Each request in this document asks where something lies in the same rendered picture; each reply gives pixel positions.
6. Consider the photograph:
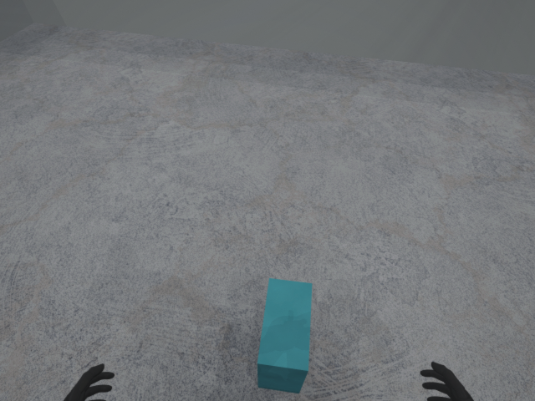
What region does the carton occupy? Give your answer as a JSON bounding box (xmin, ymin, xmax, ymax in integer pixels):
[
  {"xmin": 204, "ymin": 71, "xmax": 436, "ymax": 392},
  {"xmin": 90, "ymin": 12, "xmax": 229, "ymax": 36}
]
[{"xmin": 257, "ymin": 278, "xmax": 312, "ymax": 393}]

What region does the robot left hand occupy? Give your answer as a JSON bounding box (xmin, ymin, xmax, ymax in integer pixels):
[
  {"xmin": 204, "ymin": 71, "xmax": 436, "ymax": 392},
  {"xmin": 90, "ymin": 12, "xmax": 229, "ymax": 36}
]
[{"xmin": 64, "ymin": 363, "xmax": 115, "ymax": 401}]

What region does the robot right hand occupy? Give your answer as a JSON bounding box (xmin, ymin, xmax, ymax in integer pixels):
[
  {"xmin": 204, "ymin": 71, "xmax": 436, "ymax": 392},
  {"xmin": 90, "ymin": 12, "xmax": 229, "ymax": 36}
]
[{"xmin": 420, "ymin": 362, "xmax": 474, "ymax": 401}]

